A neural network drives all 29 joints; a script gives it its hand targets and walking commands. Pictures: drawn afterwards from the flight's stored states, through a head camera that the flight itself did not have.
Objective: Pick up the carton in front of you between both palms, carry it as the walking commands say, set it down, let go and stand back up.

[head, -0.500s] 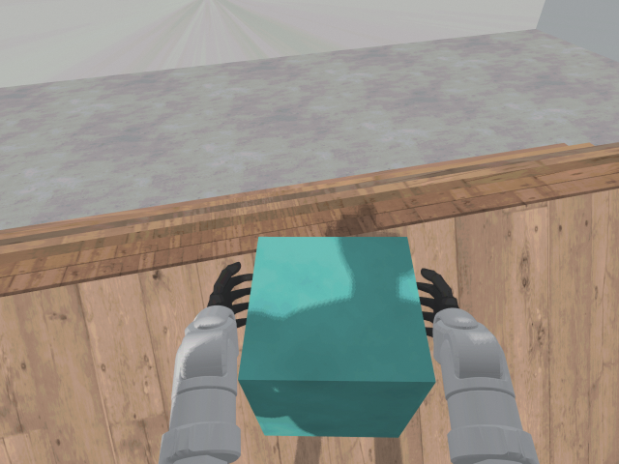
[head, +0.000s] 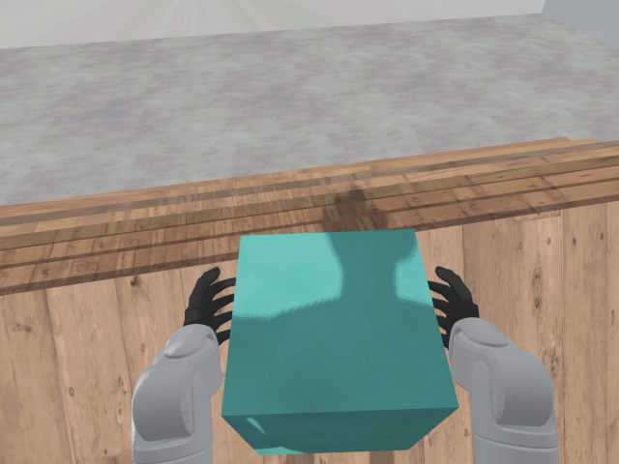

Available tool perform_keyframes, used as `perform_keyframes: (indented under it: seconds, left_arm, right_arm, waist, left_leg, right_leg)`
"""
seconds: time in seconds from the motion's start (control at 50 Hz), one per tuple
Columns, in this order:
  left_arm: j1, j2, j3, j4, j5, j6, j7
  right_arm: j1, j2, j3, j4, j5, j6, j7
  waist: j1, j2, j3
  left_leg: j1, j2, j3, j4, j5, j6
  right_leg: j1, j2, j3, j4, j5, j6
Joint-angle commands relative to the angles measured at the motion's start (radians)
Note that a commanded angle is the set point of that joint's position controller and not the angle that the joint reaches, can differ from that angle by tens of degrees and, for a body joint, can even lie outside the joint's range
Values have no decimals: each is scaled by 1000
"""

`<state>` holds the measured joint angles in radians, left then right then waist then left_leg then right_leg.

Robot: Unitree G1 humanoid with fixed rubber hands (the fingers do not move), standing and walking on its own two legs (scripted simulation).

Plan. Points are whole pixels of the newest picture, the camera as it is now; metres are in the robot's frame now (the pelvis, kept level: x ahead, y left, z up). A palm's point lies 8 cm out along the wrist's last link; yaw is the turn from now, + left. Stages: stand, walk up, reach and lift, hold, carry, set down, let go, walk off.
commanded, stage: carry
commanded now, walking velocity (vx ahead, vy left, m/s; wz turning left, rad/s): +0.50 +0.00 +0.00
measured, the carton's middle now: (330, 350) +0.26 +0.01 +0.02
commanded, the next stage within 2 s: none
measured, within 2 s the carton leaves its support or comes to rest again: neither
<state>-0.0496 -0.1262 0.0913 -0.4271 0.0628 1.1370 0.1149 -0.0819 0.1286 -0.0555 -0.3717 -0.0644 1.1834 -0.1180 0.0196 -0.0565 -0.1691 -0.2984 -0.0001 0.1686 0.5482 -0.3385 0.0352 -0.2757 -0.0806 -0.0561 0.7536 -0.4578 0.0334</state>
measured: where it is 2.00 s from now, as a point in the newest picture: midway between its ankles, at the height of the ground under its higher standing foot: (319, 253)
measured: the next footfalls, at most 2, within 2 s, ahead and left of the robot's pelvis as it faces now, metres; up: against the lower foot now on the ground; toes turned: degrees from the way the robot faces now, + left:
right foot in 0.28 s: +0.36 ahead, -0.09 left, +0.00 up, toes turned -8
left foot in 0.86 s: +0.73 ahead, +0.08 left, +0.00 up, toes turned +13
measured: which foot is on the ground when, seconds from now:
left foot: down 0.00-0.28, up 0.30-0.84, down 0.86-1.00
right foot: up 0.00-0.26, down 0.28-0.88, up 0.90-1.00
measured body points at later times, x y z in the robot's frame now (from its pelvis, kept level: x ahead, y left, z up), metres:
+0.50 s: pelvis +0.30 -0.05 +0.02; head +0.29 -0.05 +0.47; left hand +0.54 +0.13 +0.09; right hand +0.57 -0.17 +0.09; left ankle +0.25 +0.09 -0.65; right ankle +0.32 -0.09 -0.73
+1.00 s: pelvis +0.65 +0.01 +0.00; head +0.68 +0.02 +0.45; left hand +0.94 +0.16 +0.08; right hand +0.93 -0.14 +0.09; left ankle +0.69 +0.07 -0.73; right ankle +0.51 -0.10 -0.60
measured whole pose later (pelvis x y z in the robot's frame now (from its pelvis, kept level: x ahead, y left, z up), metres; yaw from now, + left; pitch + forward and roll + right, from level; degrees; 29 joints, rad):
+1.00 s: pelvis +0.65 +0.01 +0.00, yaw +1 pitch +4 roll +1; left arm -0.16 -0.13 0.14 -0.49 0.05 1.19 0.11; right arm -0.19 0.14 -0.09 -0.45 -0.06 1.23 -0.13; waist -0.05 -0.04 0.00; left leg -0.42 0.01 0.24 0.56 -0.23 0.10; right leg -0.45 -0.02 -0.03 1.34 -0.40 -0.06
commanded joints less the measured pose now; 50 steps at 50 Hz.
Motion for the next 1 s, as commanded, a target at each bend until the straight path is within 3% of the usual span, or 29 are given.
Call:
perform_keyframes:
  seconds: [0.0,0.04,0.06,0.16,0.18,0.2,0.22,0.24,0.26,0.28,0.3,0.34,0.38,0.44,0.46,0.56,0.62,0.66,0.72,0.74,0.76,0.78,0.8,0.82,0.84,0.86,0.88,0.92,0.98]
  left_arm:
    - [-412,-880,-709,-126,-375,56,-170]
    - [-298,-850,-683,-50,-328,51,-153]
    - [-256,-849,-660,-45,-311,47,-148]
    - [-284,-801,-640,-104,-259,68,-129]
    - [-292,-782,-654,-113,-258,72,-132]
    - [-252,-787,-629,-40,-259,81,-131]
    - [-262,-792,-635,-66,-281,82,-138]
    - [-357,-792,-653,-126,-290,81,-145]
    - [-344,-784,-651,-84,-312,90,-156]
    - [-330,-792,-659,-39,-317,96,-163]
    - [-362,-841,-690,-66,-339,89,-175]
    - [-429,-905,-712,-76,-367,72,-200]
    - [-430,-922,-707,-55,-362,59,-209]
    - [-425,-915,-737,-59,-362,45,-220]
    - [-385,-900,-713,-28,-349,49,-217]
    - [-329,-870,-695,-51,-326,47,-218]
    - [-352,-817,-688,-104,-334,52,-205]
    - [-317,-804,-667,-98,-329,65,-195]
    - [-296,-782,-654,-128,-334,80,-184]
    - [-318,-783,-676,-150,-342,81,-182]
    - [-354,-758,-668,-141,-344,88,-173]
    - [-380,-767,-688,-160,-361,90,-172]
    - [-429,-738,-694,-173,-347,92,-162]
    - [-430,-740,-710,-192,-355,95,-157]
    - [-494,-746,-727,-224,-366,97,-160]
    - [-502,-766,-722,-186,-380,91,-163]
    - [-518,-810,-714,-174,-374,79,-167]
    - [-546,-823,-698,-85,-355,68,-163]
    - [-584,-777,-674,1,-292,35,-141]
  right_arm:
    - [-453,870,659,-276,324,-15,132]
    - [-471,851,685,-287,370,-9,136]
    - [-448,822,699,-294,376,0,139]
    - [-402,761,688,-251,385,28,160]
    - [-393,746,682,-253,375,30,162]
    - [-418,720,676,-275,383,36,160]
    - [-426,728,673,-264,388,40,158]
    - [-432,734,659,-257,356,41,162]
    - [-424,745,650,-259,346,48,159]
    - [-410,732,638,-224,330,53,159]
    - [-400,760,633,-210,317,49,157]
    - [-471,865,661,-220,329,25,169]
    - [-444,903,685,-172,311,4,174]
    - [-357,913,651,-102,264,-24,168]
    - [-359,903,652,-78,264,-21,168]
    - [-412,913,685,-171,306,-22,163]
    - [-441,874,707,-232,321,-8,148]
    - [-451,866,710,-248,349,3,142]
    - [-428,822,705,-269,344,30,132]
    - [-449,817,707,-290,357,29,133]
    - [-436,763,678,-272,329,39,132]
    - [-420,770,654,-248,330,40,131]
    - [-423,762,659,-229,324,40,137]
    - [-445,737,645,-250,335,38,134]
    - [-477,736,636,-247,336,30,131]
    - [-513,780,632,-249,352,27,135]
    - [-548,820,668,-261,359,16,136]
    - [-616,822,672,-215,360,0,141]
    - [-691,791,674,-142,381,-20,146]
  waist:
    - [-49,96,-112]
    - [-59,116,-75]
    - [-50,154,-98]
    - [-21,253,-68]
    - [-9,270,-83]
    - [5,198,-101]
    - [11,173,-141]
    - [21,59,-195]
    - [-12,-203,-206]
    - [-5,-160,-177]
    - [-4,-99,-133]
    - [-16,27,-111]
    - [-14,1,-133]
    - [-7,31,-130]
    - [-2,-19,-89]
    - [-2,-66,-2]
    - [-3,-58,52]
    - [3,-118,39]
    - [17,-135,-7]
    - [21,-69,-12]
    - [18,-112,-13]
    - [-16,-76,-75]
    - [-75,-35,-158]
    - [-89,133,-333]
    - [-70,392,-364]
    - [-85,298,-355]
    - [-88,173,-310]
    - [-97,81,-246]
    - [-74,164,-203]
  left_leg:
    - [611,375,-494,-227,664,171]
    - [660,326,-382,-249,733,118]
    - [617,291,-274,-251,684,99]
    - [245,228,-68,-315,647,44]
    - [217,225,-25,-202,725,26]
    - [194,182,35,-53,804,2]
    - [140,142,46,128,722,-13]
    - [-24,61,23,365,441,-39]
    - [-238,-11,-45,618,-95,-50]
    - [-311,12,-143,766,-137,-21]
    - [-346,95,-186,767,-95,-2]
    - [-246,135,-199,678,4,-3]
    - [-196,118,-166,570,56,-7]
    - [-269,132,-116,436,111,-11]
    - [-290,129,-96,393,151,-22]
    - [-380,109,-26,196,281,-54]
    - [-424,97,-2,140,285,-54]
    - [-484,90,-3,131,254,-39]
    - [-449,26,74,60,214,-16]
    - [-359,-15,124,-17,254,-5]
    - [-260,-45,131,-20,275,5]
    - [-51,-92,160,-16,258,36]
    - [195,-33,106,-106,327,52]
    - [557,222,-259,-76,261,153]
    - [724,417,-667,-140,477,271]
    - [668,397,-592,-160,483,294]
    - [597,358,-524,-136,518,255]
    - [470,342,-432,-166,487,204]
    - [307,294,-280,-217,351,145]
  right_leg:
    - [-632,10,-16,285,-55,-37]
    - [-675,22,-69,183,9,-46]
    - [-597,30,-78,92,88,-39]
    - [-46,98,-209,-171,417,-56]
    - [43,115,-215,-177,393,-68]
    - [151,157,-252,-217,327,-75]
    - [268,143,-234,-268,290,-74]
    - [418,-9,36,-340,105,-114]
    - [471,-320,551,-487,-30,-173]
    - [431,-360,646,-578,-43,-241]
    - [361,-354,552,-581,-23,-194]
    - [163,-280,389,-593,48,-160]
    - [129,-231,289,-637,77,-132]
    - [206,-223,140,-623,124,-169]
    - [177,-205,102,-645,148,-131]
    - [275,-149,10,-644,342,-107]
    - [333,-154,3,-634,443,-148]
    - [436,-139,0,-556,682,-105]
    - [551,-106,-66,-463,914,-130]
    - [510,-91,-88,-415,1070,-136]
    - [463,-99,-93,-336,1152,-140]
    - [381,-96,-116,-189,1230,-130]
    - [268,-50,-160,59,1072,-91]
    - [-36,26,-127,360,717,-51]
    - [-335,164,-62,634,20,-42]
    - [-435,105,52,762,-6,-87]
    - [-470,75,78,769,19,-105]
    - [-472,14,95,638,66,-106]
    - [-395,20,21,455,124,-96]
